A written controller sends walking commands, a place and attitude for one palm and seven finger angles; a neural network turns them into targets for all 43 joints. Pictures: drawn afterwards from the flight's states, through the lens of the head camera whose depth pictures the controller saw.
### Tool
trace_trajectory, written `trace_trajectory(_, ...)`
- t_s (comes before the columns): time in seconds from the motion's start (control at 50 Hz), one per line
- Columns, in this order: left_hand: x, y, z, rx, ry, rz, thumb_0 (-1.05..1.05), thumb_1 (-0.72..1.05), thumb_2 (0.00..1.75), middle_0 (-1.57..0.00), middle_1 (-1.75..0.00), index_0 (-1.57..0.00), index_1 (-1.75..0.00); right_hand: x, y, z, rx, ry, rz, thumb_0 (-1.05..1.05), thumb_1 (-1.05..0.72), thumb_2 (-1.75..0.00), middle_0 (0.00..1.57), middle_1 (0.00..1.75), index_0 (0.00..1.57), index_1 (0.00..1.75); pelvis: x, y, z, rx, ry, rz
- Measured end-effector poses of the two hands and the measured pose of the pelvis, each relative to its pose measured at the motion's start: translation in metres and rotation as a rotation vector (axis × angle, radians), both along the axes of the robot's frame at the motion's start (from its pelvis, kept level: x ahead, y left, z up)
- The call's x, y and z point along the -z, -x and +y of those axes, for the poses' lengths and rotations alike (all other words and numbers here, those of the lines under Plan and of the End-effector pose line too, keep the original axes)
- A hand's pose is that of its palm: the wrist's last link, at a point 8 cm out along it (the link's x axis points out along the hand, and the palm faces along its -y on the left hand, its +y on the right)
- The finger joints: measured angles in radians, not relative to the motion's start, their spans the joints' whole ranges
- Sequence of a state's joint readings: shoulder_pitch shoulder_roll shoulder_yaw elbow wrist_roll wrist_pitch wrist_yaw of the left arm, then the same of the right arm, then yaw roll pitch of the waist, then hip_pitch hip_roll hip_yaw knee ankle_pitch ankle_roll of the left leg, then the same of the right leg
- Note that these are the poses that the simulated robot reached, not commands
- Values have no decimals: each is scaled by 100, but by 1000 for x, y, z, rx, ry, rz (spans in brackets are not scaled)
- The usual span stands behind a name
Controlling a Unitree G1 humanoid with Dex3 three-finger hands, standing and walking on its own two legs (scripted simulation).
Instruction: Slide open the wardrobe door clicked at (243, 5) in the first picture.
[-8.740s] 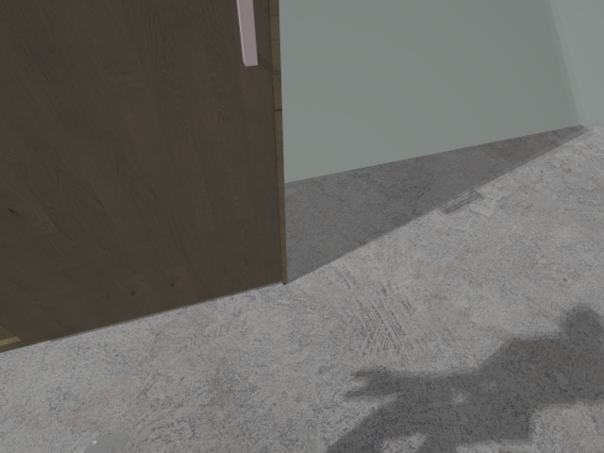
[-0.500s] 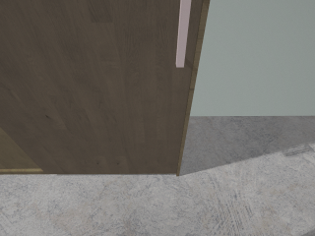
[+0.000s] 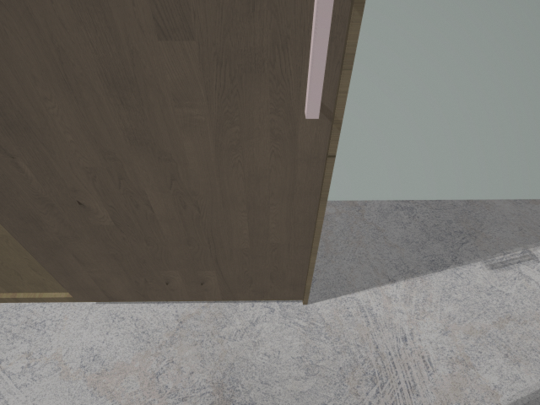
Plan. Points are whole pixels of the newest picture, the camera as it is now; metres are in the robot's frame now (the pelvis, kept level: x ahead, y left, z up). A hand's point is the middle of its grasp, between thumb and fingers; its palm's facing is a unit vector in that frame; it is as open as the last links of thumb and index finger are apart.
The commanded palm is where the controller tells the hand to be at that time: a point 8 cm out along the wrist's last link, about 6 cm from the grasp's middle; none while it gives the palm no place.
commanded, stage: look again from close up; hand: right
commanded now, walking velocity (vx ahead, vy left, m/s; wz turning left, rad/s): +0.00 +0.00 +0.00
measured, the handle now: (317, 41) +0.59 -0.04 +0.26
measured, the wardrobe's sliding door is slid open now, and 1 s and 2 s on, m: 0.00 0.00 0.00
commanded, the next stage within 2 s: shuffle to correct the standing spot in 0.18 s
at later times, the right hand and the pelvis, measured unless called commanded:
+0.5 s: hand out of the picture -0.03 -0.13 -0.18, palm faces +0.06 +0.99 -0.13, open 7.4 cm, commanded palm none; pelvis +0.02 +0.01 -0.01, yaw +0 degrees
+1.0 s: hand out of the picture +0.17 -0.13 -0.18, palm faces -0.01 +0.98 -0.20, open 7.3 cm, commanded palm none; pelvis +0.13 +0.06 -0.01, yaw +2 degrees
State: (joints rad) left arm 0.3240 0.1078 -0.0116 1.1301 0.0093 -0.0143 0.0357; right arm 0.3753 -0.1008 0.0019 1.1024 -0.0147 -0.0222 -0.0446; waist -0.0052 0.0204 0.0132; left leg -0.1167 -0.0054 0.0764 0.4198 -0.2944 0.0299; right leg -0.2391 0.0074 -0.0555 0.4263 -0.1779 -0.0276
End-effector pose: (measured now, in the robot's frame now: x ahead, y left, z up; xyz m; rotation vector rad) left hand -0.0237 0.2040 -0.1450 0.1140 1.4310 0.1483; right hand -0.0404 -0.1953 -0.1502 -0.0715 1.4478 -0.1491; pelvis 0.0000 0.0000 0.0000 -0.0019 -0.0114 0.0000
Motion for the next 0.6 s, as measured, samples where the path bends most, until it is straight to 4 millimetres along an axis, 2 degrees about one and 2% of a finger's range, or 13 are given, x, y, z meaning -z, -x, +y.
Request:
trace_trajectory(0.38, 2, -8, 5, 0, 4, 15, 1, 92, 90, -19, -30, -20, -30, 0, -2, 8, 7, -3, 25, 1, -91, -90, 20, 30, 20, 30, 1, -10, 7, -2, 4, 5)
trace_trajectory(0.52, 6, -14, 6, -21, 14, 26, 1, 92, 90, -19, -30, -20, -30, 6, -5, 13, 15, -14, 54, 1, -91, -90, 20, 30, 20, 30, 7, -26, 12, -4, 8, 15)
trace_trajectory(0.6, 9, -26, 7, -22, 13, 36, 1, 92, 90, -19, -30, -20, -30, 10, -9, 17, 36, -19, 72, 1, -91, -90, 20, 30, 20, 30, 11, -41, 15, -1, 0, 24)
